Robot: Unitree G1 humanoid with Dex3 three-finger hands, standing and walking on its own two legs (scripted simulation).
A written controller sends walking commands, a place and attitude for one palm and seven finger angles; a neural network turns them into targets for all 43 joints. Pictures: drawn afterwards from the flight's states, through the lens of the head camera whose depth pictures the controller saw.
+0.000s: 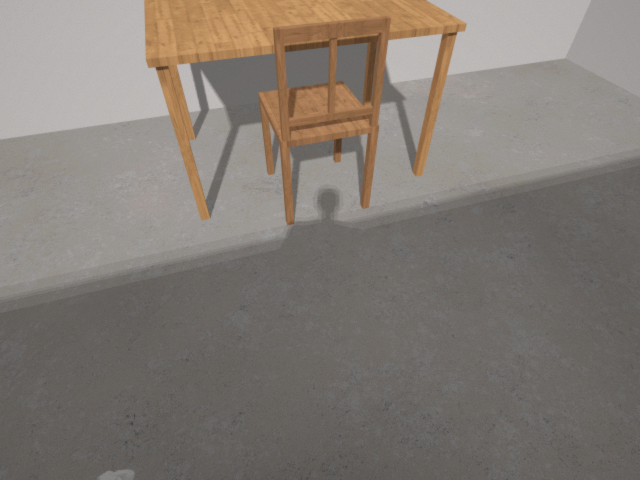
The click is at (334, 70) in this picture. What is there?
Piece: chair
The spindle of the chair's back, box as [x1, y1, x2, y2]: [328, 38, 336, 113]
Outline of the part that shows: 336,38 329,39 329,113 334,112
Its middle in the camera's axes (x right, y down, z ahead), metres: +0.04 -0.57 +1.36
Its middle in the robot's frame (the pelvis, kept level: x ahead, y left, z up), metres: +1.39 +0.02 -0.11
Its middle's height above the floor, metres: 0.66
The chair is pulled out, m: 0.00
